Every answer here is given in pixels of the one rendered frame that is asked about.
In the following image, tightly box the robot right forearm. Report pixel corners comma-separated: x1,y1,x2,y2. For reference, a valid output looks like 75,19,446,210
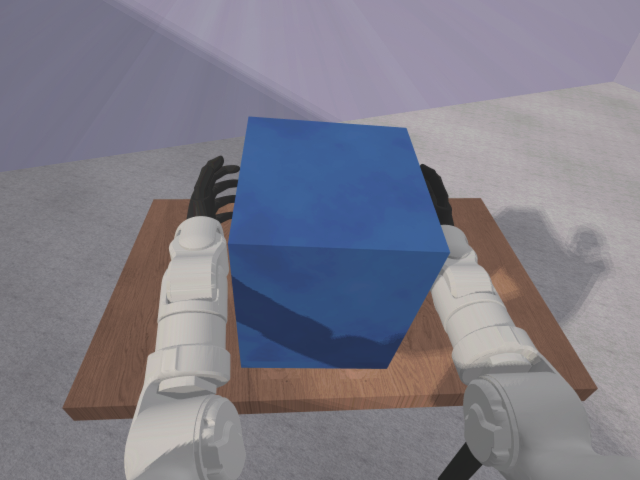
430,225,592,439

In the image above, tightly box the robot left forearm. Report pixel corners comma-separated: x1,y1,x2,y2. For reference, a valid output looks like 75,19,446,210
124,216,230,479

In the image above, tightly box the left robot upper arm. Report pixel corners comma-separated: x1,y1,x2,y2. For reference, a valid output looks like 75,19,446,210
126,394,246,480

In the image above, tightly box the right robot hand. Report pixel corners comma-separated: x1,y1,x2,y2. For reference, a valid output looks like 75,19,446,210
420,164,454,226

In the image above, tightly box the right robot upper arm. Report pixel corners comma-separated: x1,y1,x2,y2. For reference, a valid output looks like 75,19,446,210
463,372,640,480

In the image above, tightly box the left robot hand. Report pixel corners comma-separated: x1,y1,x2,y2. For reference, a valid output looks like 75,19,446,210
186,156,240,224

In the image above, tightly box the table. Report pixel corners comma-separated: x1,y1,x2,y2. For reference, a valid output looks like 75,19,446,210
62,198,598,480

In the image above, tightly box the carton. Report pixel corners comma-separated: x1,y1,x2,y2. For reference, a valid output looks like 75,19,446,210
228,117,450,369

